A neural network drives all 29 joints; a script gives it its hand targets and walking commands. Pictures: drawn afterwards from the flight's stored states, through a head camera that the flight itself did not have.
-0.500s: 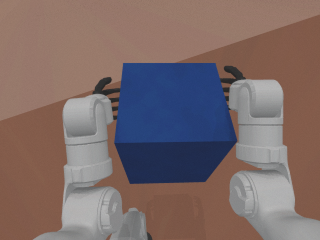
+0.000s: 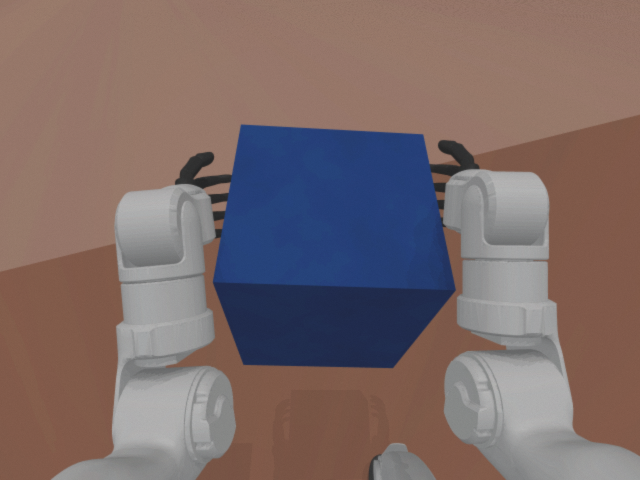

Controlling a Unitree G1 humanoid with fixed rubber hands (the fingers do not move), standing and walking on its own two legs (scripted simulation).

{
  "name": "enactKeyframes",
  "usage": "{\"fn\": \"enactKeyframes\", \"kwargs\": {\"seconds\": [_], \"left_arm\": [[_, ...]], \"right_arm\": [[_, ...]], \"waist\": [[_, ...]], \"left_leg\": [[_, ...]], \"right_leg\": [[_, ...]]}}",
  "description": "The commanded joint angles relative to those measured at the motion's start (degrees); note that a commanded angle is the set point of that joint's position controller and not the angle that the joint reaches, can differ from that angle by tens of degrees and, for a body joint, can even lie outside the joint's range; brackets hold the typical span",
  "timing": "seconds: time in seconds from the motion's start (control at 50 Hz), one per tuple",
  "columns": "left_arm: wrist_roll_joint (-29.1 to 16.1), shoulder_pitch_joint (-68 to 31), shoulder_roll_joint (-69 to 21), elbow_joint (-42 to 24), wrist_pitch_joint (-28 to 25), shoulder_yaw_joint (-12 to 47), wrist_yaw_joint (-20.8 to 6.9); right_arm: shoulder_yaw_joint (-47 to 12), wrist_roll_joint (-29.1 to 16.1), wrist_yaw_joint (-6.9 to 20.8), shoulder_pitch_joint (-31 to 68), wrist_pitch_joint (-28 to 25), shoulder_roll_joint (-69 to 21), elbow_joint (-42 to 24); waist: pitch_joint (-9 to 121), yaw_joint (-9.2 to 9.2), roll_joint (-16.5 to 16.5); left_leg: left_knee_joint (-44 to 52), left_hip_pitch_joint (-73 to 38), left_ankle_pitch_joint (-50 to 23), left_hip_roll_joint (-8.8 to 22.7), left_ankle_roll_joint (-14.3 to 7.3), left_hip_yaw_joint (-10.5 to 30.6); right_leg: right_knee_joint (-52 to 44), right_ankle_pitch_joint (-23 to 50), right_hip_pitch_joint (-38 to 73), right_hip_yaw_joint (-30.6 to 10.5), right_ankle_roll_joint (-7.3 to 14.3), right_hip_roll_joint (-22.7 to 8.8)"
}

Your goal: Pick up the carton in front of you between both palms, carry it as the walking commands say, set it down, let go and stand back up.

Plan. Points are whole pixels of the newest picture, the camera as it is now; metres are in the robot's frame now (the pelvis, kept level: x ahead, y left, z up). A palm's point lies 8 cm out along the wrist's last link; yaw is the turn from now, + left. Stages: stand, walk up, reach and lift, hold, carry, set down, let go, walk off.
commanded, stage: carry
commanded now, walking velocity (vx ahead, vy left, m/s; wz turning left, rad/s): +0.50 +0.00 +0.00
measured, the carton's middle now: (325, 259) +0.38 -0.01 +0.08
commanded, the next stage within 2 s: none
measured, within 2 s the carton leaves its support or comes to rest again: neither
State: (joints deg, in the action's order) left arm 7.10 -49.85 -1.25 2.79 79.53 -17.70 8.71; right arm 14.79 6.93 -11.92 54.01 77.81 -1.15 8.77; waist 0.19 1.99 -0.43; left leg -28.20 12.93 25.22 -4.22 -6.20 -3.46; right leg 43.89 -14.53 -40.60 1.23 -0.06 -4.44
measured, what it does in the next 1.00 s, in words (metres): climbs: right foot, then left foot 0.04 m higher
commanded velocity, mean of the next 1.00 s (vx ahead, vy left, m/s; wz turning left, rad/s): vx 0.50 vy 0.00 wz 0.00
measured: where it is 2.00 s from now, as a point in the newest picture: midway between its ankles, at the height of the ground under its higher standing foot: (315, 227)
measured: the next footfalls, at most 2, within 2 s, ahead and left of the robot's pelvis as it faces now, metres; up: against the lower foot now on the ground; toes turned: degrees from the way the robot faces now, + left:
right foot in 0.06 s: +0.24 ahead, -0.12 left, +0.02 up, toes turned -4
left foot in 0.56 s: +0.49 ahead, +0.10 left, +0.06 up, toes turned +9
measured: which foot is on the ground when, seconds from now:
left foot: down 0.00-0.08, up 0.10-0.54, down 0.56-0.98, up 1.00-1.00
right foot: up 0.00-0.04, down 0.06-0.58, up 0.60-0.94, down 0.96-1.00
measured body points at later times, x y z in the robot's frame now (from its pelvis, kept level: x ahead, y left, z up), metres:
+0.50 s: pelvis +0.27 -0.02 +0.03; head +0.26 -0.04 +0.48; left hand +0.63 +0.13 +0.22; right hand +0.66 -0.17 +0.22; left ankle +0.42 +0.11 -0.65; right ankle +0.20 -0.12 -0.71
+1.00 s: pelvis +0.54 -0.02 +0.05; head +0.54 -0.04 +0.50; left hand +0.92 +0.12 +0.24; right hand +0.93 -0.17 +0.24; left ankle +0.45 +0.09 -0.65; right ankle +0.66 -0.11 -0.66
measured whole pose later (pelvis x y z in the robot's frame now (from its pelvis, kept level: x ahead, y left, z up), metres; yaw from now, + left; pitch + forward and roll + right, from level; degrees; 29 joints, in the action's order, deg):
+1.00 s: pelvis +0.54 -0.02 +0.05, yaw +2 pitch +2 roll -1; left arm 7.5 -51.9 -2.0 10.3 79.3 -14.7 9.6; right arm 15.7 6.6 -10.4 52.7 78.0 1.6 11.8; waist 3.7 -0.4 -2.2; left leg -46.7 16.4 30.1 3.8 -1.8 -3.9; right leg 36.5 -14.7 -30.1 8.7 2.1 -1.0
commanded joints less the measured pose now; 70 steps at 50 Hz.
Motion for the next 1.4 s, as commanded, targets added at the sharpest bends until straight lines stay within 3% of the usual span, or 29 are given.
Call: {"fn": "enactKeyframes", "kwargs": {"seconds": [0.0,0.02,0.04,0.06,0.08,0.14,0.2,0.26,0.46,0.52,0.54,0.56,0.58,0.6,0.62,0.66,0.76,0.86,0.9,0.92,0.94,0.96,0.98,1.02,1.06,1.12,1.3,1.34,1.38], "left_arm": [[-26.4,-44.0,-60.7,2.3,-1.2,34.0,-14.2],[-26.8,-44.1,-60.9,3.6,-1.2,33.4,-14.1],[-27.4,-43.5,-61.2,3.3,-1.6,32.7,-14.2],[-26.5,-40.9,-59.5,5.7,-1.9,32.2,-14.1],[-25.9,-39.0,-59.9,6.9,-2.3,30.4,-14.2],[-28.8,-49.5,-63.1,-2.4,-2.9,32.1,-14.6],[-31.2,-52.3,-63.7,-6.8,-2.5,33.9,-14.2],[-31.4,-53.0,-62.2,-8.6,-1.8,34.4,-13.8],[-28.4,-47.4,-60.3,3.2,-0.8,29.8,-14.9],[-27.5,-45.8,-59.8,6.2,-1.0,27.8,-14.6],[-27.3,-46.4,-60.1,6.4,-1.3,27.9,-14.5],[-27.2,-47.7,-59.8,4.6,-1.1,28.1,-14.6],[-27.4,-49.2,-62.5,5.6,-0.8,27.9,-14.7],[-26.9,-48.0,-60.6,6.1,-1.0,27.3,-14.4],[-26.9,-49.0,-61.3,5.5,-1.6,27.5,-14.1],[-27.5,-51.3,-62.6,1.4,-2.5,28.5,-13.2],[-25.7,-51.2,-59.3,-5.5,-2.5,31.2,-10.8],[-24.8,-45.2,-58.6,0.1,-0.8,31.4,-12.0],[-25.7,-44.1,-59.3,2.6,-0.7,31.2,-13.0],[-26.0,-43.1,-59.5,3.6,-0.7,31.3,-13.6],[-25.7,-40.3,-59.5,7.2,-0.9,30.4,-13.8],[-26.1,-40.2,-59.4,7.3,-1.6,30.1,-14.2],[-25.7,-41.6,-59.4,6.6,-1.8,29.1,-14.5],[-28.0,-46.0,-61.8,2.7,-2.1,30.3,-15.0],[-30.4,-52.1,-64.8,-2.9,-2.8,32.0,-15.1],[-32.8,-55.4,-64.6,-7.6,-2.7,33.5,-14.5],[-29.5,-48.6,-60.5,-1.6,-0.3,31.7,-14.2],[-29.0,-47.1,-60.8,1.3,-0.4,31.1,-14.5],[-28.4,-46.7,-61.1,2.5,-0.8,30.4,-14.8]], "right_arm": [[-30.6,-27.3,18.3,38.3,0.1,-62.5,-1.1],[-30.1,-27.8,18.7,37.4,0.1,-62.8,0.6],[-30.6,-28.5,18.9,38.8,-0.1,-63.1,0.0],[-29.0,-28.0,19.3,38.1,0.4,-62.9,0.5],[-28.9,-28.3,19.7,38.3,0.7,-64.0,3.8],[-28.7,-28.7,19.1,40.5,-0.2,-65.0,1.1],[-27.9,-28.8,17.8,39.8,-0.2,-64.6,-0.7],[-28.6,-27.5,16.5,41.0,-0.1,-62.5,-3.2],[-26.4,-26.6,17.7,37.4,1.3,-62.7,7.3],[-24.7,-26.9,18.1,37.1,1.0,-62.7,9.6],[-23.6,-26.5,18.3,35.8,0.7,-62.3,10.3],[-23.6,-27.3,18.5,34.6,0.1,-62.7,9.8],[-22.5,-26.5,18.5,35.6,-0.6,-60.7,8.6],[-22.4,-27.4,18.6,35.5,-0.5,-61.1,7.4],[-24.3,-28.1,18.7,39.3,-0.8,-63.0,4.1],[-25.6,-30.8,19.2,44.1,-1.3,-66.1,-0.1],[-29.1,-31.6,18.0,44.9,-0.2,-65.2,-5.6],[-30.2,-28.4,18.2,38.5,1.0,-63.1,-1.9],[-30.0,-28.1,18.3,39.0,0.8,-62.4,-1.5],[-29.8,-28.2,18.6,36.8,0.9,-62.3,0.5],[-29.7,-28.0,18.8,38.8,0.9,-62.2,1.2],[-28.6,-27.4,19.2,36.9,1.2,-62.5,2.4],[-27.4,-27.0,19.5,37.9,1.2,-62.7,3.9],[-27.3,-27.6,19.5,37.4,0.6,-64.0,4.7],[-27.1,-27.9,18.8,40.6,-0.1,-65.3,1.1],[-27.5,-27.8,17.2,41.3,-0.5,-64.6,-2.4],[-26.9,-25.1,16.6,35.3,2.1,-60.9,4.4],[-26.0,-25.1,17.5,34.4,1.7,-60.9,6.7],[-26.1,-26.0,18.0,35.1,1.2,-62.3,6.9]], "waist": [[26.3,0.57,-7.2],[29.1,-3.15,-6.2],[34.0,-5.84,-1.6],[39.9,-5.44,13.7],[35.2,-5.95,17.9],[29.7,-6.01,3.4],[30.1,-4.48,6.9],[28.7,-4.30,7.4],[21.2,-4.82,9.5],[22.2,-0.71,12.9],[27.8,2.61,9.2],[33.4,4.26,-1.3],[35.7,4.24,-19.3],[30.7,3.39,-16.3],[28.5,2.70,-8.0],[28.0,1.81,-2.0],[28.9,1.10,-5.9],[26.6,1.04,-6.4],[26.7,-1.82,-7.4],[29.4,-3.31,-3.6],[32.3,-5.17,1.0],[36.2,-5.08,16.4],[31.9,-5.54,19.1],[28.2,-5.88,7.1],[28.0,-5.30,2.5],[28.0,-4.68,7.6],[22.3,-5.43,8.9],[22.7,-3.60,10.4],[28.4,2.27,9.3]], "left_leg": [[0.0,-14.5,-40.2,12.1,-4.9,5.4],[-8.2,-9.6,-43.8,11.1,-2.5,1.4],[-18.5,-0.2,-34.6,8.9,0.3,-0.6],[-33.7,15.2,-16.5,3.5,3.2,-0.8],[-40.3,27.4,4.6,-1.1,3.3,2.8],[-47.1,33.4,-0.6,5.5,2.4,6.3],[-45.7,32.6,-4.1,7.1,3.1,4.9],[-43.1,37.0,-4.0,7.9,4.2,2.9],[-16.7,27.6,-8.3,6.6,4.3,-4.1],[-7.8,10.1,-7.6,0.8,2.3,-9.9],[-3.5,-6.9,-8.7,0.0,1.3,-9.9],[0.9,-22.1,1.0,10.6,-2.2,8.9],[9.1,-32.5,5.7,25.0,-11.1,39.3],[11.6,-28.6,2.6,25.7,-12.1,44.3],[7.2,-25.1,-5.1,23.9,-10.9,36.5],[5.0,-20.2,-14.8,21.7,-8.1,25.7],[8.8,-15.9,-11.1,19.4,-8.2,13.7],[8.4,-10.8,-14.7,16.9,-5.1,5.1],[3.0,-7.3,-15.6,15.7,-3.0,1.6],[-5.5,-2.9,-19.8,13.7,-0.9,-2.2],[-17.8,5.4,-22.4,12.0,1.3,-4.4],[-32.4,19.3,-5.5,5.1,4.6,-4.8],[-39.9,31.6,6.4,1.5,4.0,1.2],[-50.4,36.6,3.9,5.2,2.9,4.2],[-47.1,36.5,-0.7,7.7,2.9,5.6],[-44.5,37.4,-3.7,8.4,3.5,3.4],[-18.6,29.1,-10.2,7.3,4.1,-4.4],[-12.6,19.4,-8.6,3.6,3.0,-8.1],[-2.9,-3.3,-9.4,-0.5,2.1,-12.0]], "right_leg": [[-10.6,1.0,13.9,8.9,1.1,7.2],[-16.4,3.5,27.3,10.1,1.8,7.8],[-17.4,1.0,43.4,3.3,2.8,2.3],[-20.7,-7.7,57.2,-26.7,9.9,-14.5],[-25.1,-6.4,59.7,-37.2,14.0,-15.8],[-21.1,3.9,51.7,-24.5,12.3,-13.8],[-24.0,-0.9,47.7,-17.4,10.4,-11.1],[-26.0,0.4,48.6,-14.7,12.1,-11.0],[-26.9,15.6,46.5,-3.1,9.2,-8.5],[-17.4,27.5,40.2,1.7,6.7,-7.8],[-6.7,31.2,34.7,5.3,4.5,-5.4],[8.6,18.5,22.5,6.0,1.2,-2.7],[20.9,-13.2,2.4,3.1,-0.1,6.8],[30.6,-17.5,-3.3,-3.2,1.7,5.9],[34.6,-14.4,-5.5,-4.4,2.6,3.7],[32.9,-9.8,-7.0,-4.4,3.0,0.5],[18.0,-9.3,-4.0,-0.8,0.9,-0.1],[-4.3,-0.7,9.9,6.2,0.4,3.0],[-12.0,1.3,22.1,10.3,0.9,5.7],[-15.7,0.8,34.1,11.8,1.9,7.0],[-15.8,-2.6,47.0,4.4,4.1,2.3],[-22.7,-15.4,55.1,-27.3,10.3,-15.1],[-26.4,-10.5,58.5,-38.7,14.1,-16.4],[-21.6,2.2,54.1,-28.7,14.1,-15.3],[-22.2,3.4,51.0,-21.3,11.9,-13.2],[-25.2,0.0,49.4,-15.8,11.6,-12.2],[-26.5,16.3,46.6,-1.6,9.4,-8.1],[-23.0,25.1,44.9,1.5,7.6,-7.7],[-5.9,37.2,38.6,7.3,4.4,-5.6]]}}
